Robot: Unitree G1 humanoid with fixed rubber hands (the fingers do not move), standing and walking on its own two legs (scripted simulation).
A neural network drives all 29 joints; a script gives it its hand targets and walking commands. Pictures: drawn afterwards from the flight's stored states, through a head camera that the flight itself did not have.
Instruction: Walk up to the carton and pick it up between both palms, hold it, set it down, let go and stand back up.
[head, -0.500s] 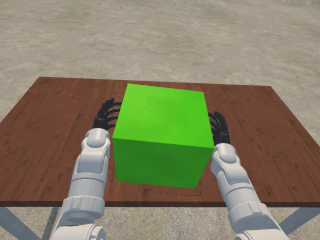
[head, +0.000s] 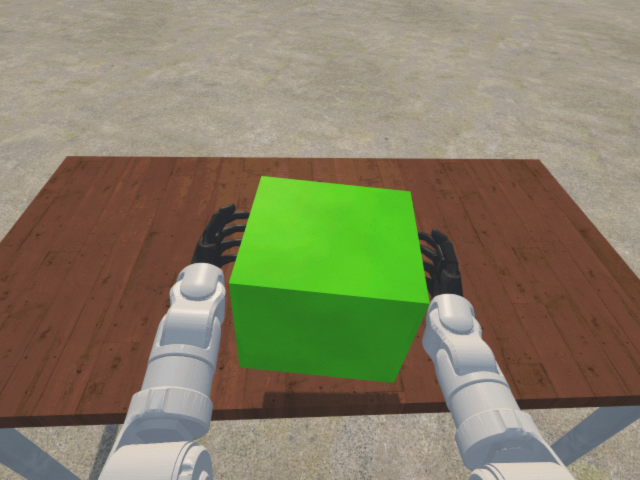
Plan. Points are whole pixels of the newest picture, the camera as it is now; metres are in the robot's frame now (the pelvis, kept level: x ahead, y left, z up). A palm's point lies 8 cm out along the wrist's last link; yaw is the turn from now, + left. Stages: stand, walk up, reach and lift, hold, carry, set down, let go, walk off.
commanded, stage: set down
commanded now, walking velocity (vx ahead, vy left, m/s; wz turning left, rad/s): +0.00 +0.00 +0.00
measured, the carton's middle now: (326, 277) +0.39 -0.01 +0.06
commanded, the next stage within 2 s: none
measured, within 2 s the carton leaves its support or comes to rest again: rests again in 1.46 s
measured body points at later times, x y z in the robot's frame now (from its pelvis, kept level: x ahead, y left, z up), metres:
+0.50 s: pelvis +0.01 +0.00 +0.00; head +0.01 +0.02 +0.45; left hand +0.42 +0.14 +0.07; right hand +0.37 -0.17 +0.06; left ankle -0.01 +0.13 -0.75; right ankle +0.00 -0.15 -0.75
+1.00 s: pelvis +0.01 +0.00 +0.00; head +0.03 +0.00 +0.45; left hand +0.43 +0.12 +0.06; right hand +0.37 -0.18 +0.04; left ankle -0.01 +0.13 -0.75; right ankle +0.00 -0.15 -0.75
